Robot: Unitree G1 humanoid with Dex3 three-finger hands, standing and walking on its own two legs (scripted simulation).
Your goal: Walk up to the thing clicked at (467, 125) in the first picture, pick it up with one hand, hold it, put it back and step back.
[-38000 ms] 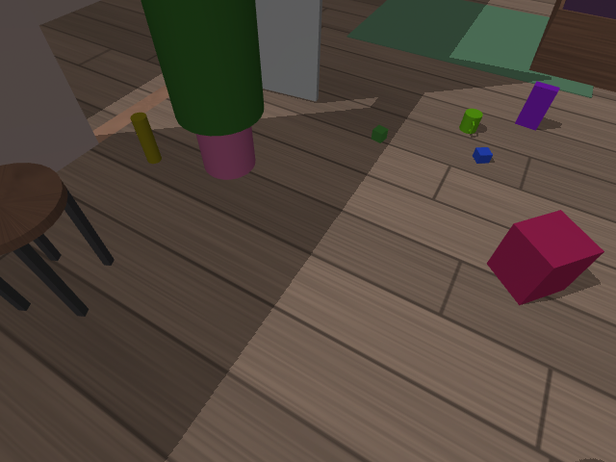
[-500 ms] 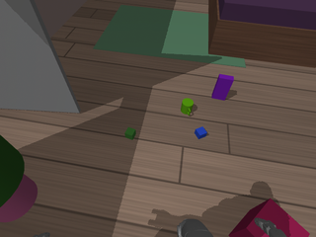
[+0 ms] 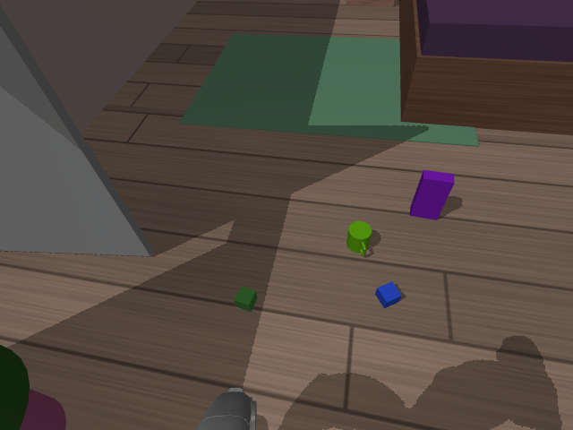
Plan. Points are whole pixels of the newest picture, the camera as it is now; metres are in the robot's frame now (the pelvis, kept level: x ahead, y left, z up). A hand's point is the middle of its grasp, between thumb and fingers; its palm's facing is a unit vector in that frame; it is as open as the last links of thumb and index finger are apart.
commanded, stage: walk up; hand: right
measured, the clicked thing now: (359, 240) +0.88 -0.24 -0.72
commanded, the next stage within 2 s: none
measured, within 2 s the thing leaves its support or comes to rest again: neither
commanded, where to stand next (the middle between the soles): +0.47 +0.04 m, yaw -3 degrees
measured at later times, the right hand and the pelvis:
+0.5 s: hand (429, 361) +0.24 -0.21 -0.12, palm faces +0.01 +0.92 -0.39, open 7.4 cm; pelvis +0.19 +0.06 +0.00, yaw -1 degrees
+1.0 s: hand (418, 279) +0.40 -0.23 -0.15, palm faces -0.01 +0.94 -0.34, open 7.4 cm; pelvis +0.35 +0.04 +0.00, yaw -2 degrees
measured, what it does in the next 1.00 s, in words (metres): walks ahead: left foot, then right foot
